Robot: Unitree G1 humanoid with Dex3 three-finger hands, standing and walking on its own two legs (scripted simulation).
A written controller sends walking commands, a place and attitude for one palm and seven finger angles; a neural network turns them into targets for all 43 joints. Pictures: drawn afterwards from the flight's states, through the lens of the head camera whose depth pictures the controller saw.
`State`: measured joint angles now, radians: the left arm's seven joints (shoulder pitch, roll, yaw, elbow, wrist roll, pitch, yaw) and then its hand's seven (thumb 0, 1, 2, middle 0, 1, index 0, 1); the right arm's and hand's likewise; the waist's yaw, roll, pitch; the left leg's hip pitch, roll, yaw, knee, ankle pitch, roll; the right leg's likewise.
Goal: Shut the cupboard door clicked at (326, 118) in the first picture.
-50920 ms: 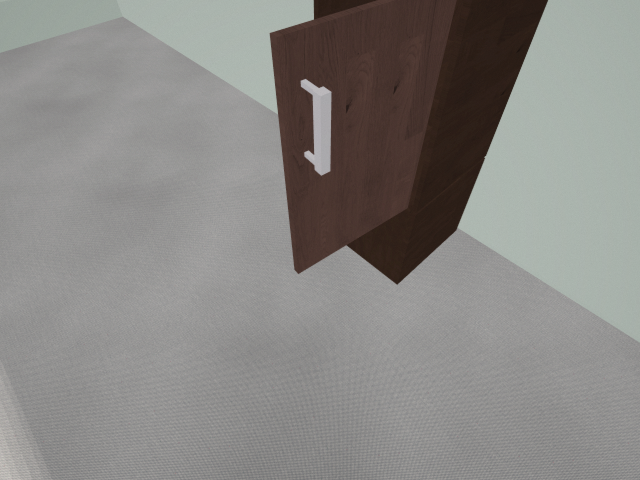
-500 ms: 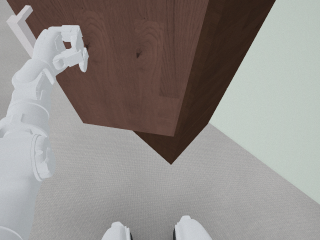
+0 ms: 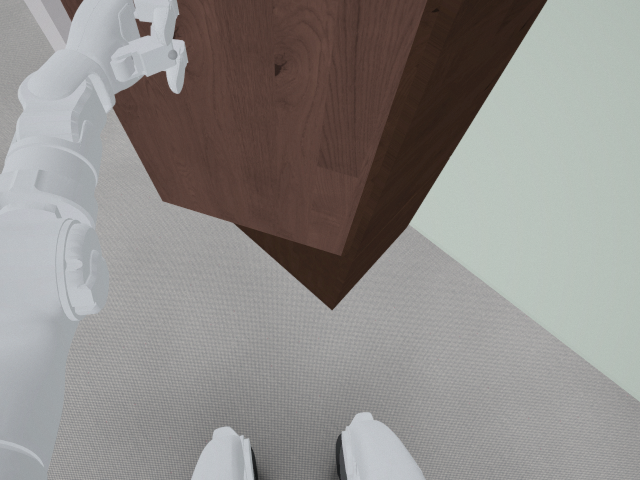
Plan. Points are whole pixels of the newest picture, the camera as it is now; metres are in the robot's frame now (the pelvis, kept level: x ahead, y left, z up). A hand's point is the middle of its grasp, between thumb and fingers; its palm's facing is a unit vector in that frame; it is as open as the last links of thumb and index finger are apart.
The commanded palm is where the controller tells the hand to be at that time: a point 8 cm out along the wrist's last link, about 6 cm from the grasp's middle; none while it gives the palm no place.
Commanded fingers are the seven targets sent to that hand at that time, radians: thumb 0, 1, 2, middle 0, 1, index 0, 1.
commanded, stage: push the door shut along its arc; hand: left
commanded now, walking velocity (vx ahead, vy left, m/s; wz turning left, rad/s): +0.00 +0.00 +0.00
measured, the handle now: (71, 20) +0.62 +0.20 +0.15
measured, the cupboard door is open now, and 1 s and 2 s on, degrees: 25 17 17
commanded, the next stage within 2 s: pull the fist back off the door in 0.02 s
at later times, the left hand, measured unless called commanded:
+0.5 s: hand (210, 40) +0.58 +0.05 +0.15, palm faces +0.02 -1.00 -0.02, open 3.1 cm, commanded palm +0.53 +0.11 +0.15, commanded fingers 0.00 0.90 0.90 -1.30 -1.50 -1.30 -1.50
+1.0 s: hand (195, 108) +0.47 +0.07 +0.16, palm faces +0.00 -1.00 -0.01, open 3.1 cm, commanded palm +0.45 +0.12 +0.15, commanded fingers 0.00 0.90 0.90 -1.30 -1.50 -1.30 -1.50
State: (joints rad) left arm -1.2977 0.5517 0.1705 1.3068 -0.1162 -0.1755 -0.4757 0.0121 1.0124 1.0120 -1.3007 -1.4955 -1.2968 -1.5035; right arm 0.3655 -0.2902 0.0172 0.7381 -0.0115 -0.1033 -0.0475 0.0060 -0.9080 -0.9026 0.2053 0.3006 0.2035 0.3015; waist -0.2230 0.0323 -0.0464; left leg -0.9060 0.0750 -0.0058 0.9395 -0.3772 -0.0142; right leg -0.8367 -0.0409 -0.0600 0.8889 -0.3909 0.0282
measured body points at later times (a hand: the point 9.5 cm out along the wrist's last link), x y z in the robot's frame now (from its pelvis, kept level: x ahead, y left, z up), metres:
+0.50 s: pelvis +0.02 -0.01 +0.02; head +0.13 -0.02 +0.45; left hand +0.57 +0.11 +0.15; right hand -0.04 -0.25 -0.11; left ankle +0.03 +0.13 -0.68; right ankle +0.01 -0.14 -0.68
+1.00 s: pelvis +0.03 -0.02 +0.03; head +0.06 -0.03 +0.48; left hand +0.47 +0.12 +0.16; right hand +0.12 -0.28 -0.08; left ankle +0.03 +0.13 -0.68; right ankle +0.01 -0.14 -0.68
